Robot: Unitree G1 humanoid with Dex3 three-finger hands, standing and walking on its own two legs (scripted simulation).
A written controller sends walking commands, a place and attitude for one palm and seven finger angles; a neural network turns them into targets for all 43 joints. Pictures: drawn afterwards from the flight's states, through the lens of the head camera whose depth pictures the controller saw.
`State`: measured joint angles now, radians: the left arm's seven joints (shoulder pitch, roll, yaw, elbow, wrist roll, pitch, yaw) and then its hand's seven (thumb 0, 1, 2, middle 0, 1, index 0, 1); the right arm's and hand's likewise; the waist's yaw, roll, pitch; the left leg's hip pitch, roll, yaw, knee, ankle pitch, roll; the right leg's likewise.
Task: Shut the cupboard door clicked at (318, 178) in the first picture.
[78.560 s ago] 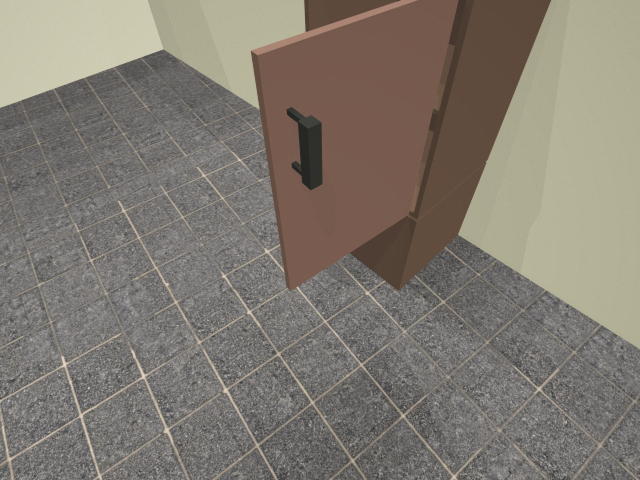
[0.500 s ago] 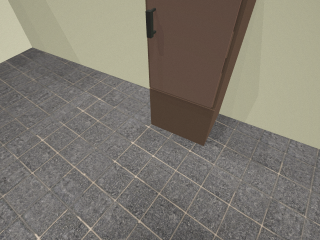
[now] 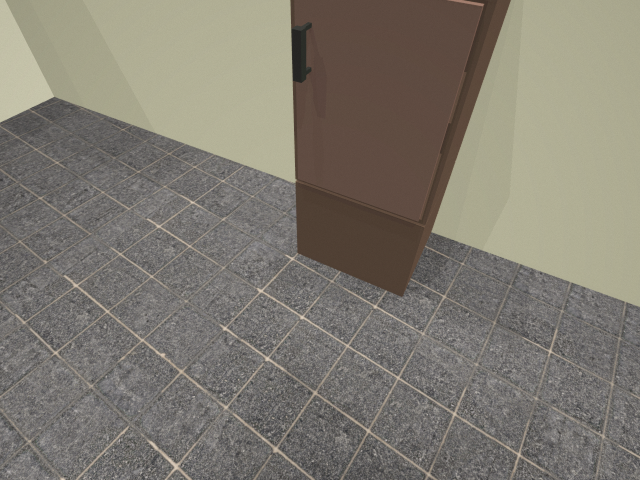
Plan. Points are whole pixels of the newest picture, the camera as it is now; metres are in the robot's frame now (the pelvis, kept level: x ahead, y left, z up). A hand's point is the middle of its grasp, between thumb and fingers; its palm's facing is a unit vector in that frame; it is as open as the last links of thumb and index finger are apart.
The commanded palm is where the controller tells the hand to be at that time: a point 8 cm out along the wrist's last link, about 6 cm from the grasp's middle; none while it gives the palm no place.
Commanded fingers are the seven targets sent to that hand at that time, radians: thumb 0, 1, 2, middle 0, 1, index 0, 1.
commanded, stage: let the arm hang, fingers relaxed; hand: left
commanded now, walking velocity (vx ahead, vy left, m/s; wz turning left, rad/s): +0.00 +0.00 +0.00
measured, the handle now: (303, 52) +1.04 +0.10 +0.08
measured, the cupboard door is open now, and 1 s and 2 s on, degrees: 0 0 0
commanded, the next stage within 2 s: look to check the result in 0.02 s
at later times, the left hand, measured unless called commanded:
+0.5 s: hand out of the picture +0.02 +0.20 -0.17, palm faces +0.01 -0.97 -0.25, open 7.4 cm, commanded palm none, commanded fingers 0.00 0.90 0.90 -0.20 -0.30 -0.20 -0.30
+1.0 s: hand out of the picture +0.09 +0.21 -0.16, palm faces -0.01 -0.95 -0.31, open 7.4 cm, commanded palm none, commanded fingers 0.00 0.90 0.90 -0.20 -0.30 -0.20 -0.30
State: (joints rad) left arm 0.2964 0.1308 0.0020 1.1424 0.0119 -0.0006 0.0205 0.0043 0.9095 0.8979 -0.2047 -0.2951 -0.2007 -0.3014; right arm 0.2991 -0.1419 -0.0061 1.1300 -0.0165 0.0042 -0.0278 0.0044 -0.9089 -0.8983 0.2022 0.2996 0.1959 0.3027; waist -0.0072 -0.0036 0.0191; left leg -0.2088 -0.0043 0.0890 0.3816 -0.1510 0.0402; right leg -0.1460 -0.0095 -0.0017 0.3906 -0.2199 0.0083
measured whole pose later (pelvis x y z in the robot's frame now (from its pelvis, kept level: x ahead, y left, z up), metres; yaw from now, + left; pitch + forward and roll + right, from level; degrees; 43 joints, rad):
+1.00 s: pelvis +0.03 -0.02 +0.00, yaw +0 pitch -1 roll +0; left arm 0.15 0.29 0.02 1.13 0.01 -0.02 0.00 0.01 0.91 0.90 -0.21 -0.30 -0.20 -0.30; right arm 0.14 -0.30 -0.01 1.12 -0.02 -0.01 -0.01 0.01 -0.91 -0.90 0.20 0.30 0.20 0.30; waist -0.01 0.01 0.04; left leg -0.14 0.01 0.08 0.31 -0.15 0.01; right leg -0.07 0.01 -0.01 0.31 -0.22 -0.02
